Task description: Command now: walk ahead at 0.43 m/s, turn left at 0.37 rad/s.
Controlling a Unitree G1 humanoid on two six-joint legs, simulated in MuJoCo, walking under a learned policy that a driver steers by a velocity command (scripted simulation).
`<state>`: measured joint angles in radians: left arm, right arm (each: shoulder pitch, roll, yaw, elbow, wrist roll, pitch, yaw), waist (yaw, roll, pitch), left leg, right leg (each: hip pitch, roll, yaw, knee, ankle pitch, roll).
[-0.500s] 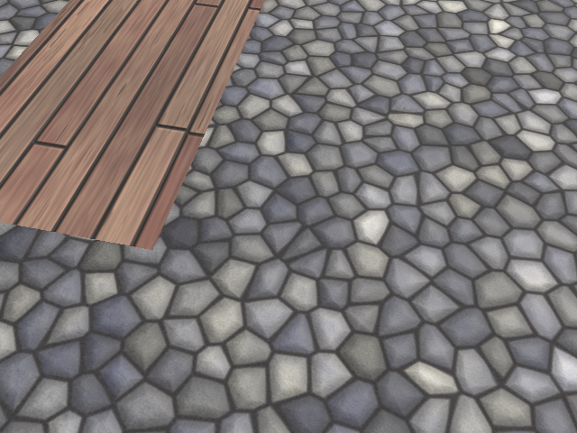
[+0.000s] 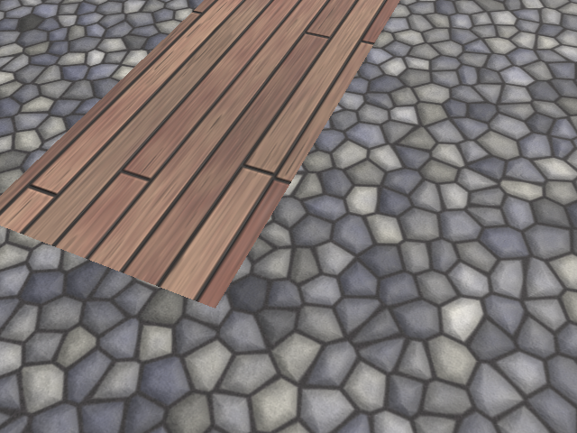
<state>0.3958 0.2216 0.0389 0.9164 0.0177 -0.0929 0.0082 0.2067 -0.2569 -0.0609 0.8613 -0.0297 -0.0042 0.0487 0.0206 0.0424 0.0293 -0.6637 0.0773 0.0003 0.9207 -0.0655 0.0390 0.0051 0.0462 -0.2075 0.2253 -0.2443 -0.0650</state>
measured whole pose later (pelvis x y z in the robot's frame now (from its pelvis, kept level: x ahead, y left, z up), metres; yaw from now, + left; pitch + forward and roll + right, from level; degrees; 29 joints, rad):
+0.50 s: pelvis +0.15 +0.02 -0.01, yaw +5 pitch -1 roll +0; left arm 0.23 0.19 0.02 0.98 0.02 0.03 0.03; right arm 0.22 -0.18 -0.01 0.97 -0.02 -0.02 -0.01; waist -0.01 -0.02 0.05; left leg -0.27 -0.07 0.08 0.40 -0.12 0.09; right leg -0.33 -0.05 0.01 0.68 -0.35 0.00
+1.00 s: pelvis +0.18 -0.01 +0.00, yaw +5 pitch -1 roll +0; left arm 0.30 0.14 0.00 1.12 0.01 -0.02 0.04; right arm 0.29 -0.16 0.00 1.13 -0.01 -0.01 -0.03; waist -0.01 0.00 0.02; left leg -0.20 -0.02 0.04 0.37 -0.15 0.03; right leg -0.13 0.02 -0.03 0.38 -0.23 -0.03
